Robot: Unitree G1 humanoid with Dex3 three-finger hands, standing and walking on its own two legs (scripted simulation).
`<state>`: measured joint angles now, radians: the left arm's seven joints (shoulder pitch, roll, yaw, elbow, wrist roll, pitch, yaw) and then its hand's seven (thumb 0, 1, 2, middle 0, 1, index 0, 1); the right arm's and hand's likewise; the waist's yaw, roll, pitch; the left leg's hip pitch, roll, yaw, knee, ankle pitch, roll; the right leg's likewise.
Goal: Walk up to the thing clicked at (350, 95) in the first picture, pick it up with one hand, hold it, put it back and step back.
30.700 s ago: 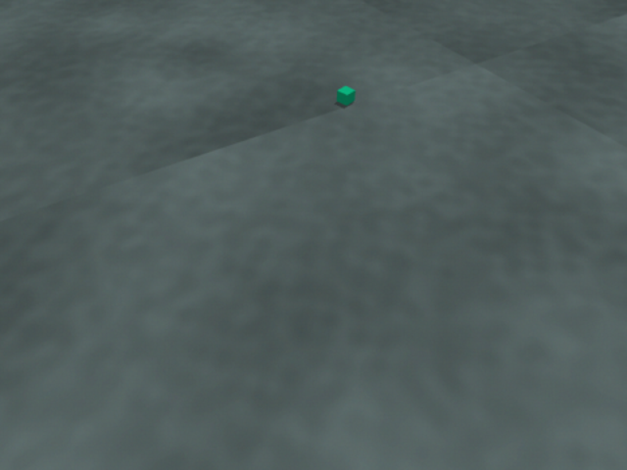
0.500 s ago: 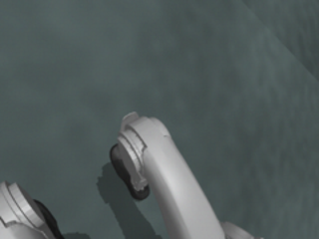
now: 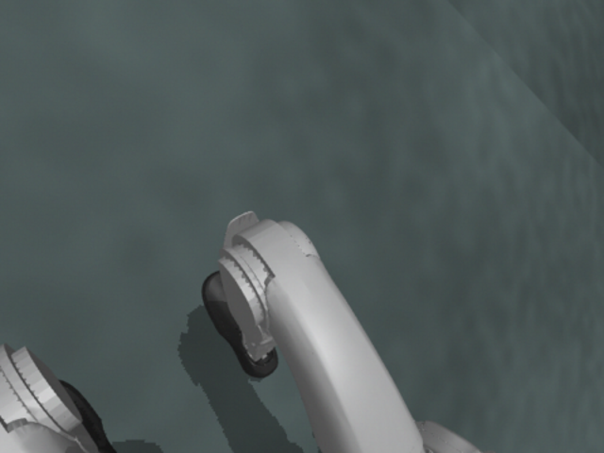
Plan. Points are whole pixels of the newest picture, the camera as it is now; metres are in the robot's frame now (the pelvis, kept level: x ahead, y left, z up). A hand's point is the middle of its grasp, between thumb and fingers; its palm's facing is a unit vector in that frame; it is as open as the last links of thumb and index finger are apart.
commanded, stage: open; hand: left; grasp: from above
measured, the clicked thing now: out of the picture +0.45 +0.35 -0.30
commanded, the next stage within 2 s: withdraw in 0.44 s
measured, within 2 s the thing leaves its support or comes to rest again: neither
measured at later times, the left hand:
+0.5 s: hand out of the picture +0.45 +0.34 -0.26, palm faces -0.06 -0.45 -0.89, open 13.0 cm
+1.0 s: hand out of the picture +0.46 +0.38 -0.14, palm faces -0.14 -0.32 -0.94, open 13.2 cm
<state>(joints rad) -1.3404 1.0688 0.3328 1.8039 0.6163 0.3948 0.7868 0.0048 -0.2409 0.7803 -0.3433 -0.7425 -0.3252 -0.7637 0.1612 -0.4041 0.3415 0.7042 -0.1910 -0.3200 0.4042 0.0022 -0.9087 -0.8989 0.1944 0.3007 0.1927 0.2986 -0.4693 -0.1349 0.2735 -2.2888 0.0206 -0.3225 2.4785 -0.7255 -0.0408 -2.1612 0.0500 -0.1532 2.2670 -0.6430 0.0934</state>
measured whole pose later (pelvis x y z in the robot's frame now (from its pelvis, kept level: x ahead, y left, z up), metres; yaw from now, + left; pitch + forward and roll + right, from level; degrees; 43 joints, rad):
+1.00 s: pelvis +0.01 +0.00 +0.02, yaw +2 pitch +34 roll -13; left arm -1.09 0.78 0.15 1.37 0.75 0.47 0.49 0.01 -0.36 0.84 -0.25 -0.82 -0.25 -0.82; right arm 0.23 -0.35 0.16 0.78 -0.10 -0.25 0.37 0.00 -0.92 -0.90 0.20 0.30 0.19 0.30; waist -0.31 0.03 0.01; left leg -2.29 0.03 -0.25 2.40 -0.73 -0.03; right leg -2.19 0.03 -0.10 2.23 -0.66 0.07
